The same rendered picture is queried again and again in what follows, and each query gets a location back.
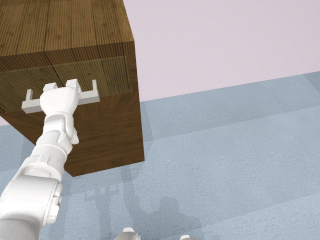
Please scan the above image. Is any cabinet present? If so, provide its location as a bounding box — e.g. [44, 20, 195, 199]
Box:
[0, 0, 145, 177]

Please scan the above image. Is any left robot upper arm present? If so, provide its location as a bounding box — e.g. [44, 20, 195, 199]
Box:
[0, 174, 64, 240]

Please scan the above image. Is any drawer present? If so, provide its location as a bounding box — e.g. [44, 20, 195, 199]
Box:
[0, 55, 132, 112]

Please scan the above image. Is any left robot hand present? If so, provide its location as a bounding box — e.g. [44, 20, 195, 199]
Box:
[40, 79, 82, 145]

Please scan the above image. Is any handle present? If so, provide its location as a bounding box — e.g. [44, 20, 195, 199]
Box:
[21, 79, 100, 114]

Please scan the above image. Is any left robot shin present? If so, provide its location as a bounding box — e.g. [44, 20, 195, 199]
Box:
[123, 227, 134, 232]

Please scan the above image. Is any robot left forearm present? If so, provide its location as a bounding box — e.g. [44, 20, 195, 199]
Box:
[0, 111, 74, 215]

